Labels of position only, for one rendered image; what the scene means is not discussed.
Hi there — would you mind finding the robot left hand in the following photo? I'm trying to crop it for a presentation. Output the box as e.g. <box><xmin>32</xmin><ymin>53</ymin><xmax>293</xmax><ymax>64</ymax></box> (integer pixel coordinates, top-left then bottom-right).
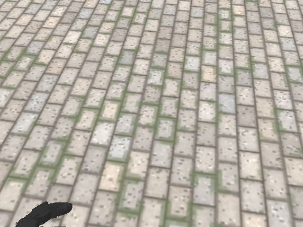
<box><xmin>15</xmin><ymin>201</ymin><xmax>73</xmax><ymax>227</ymax></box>

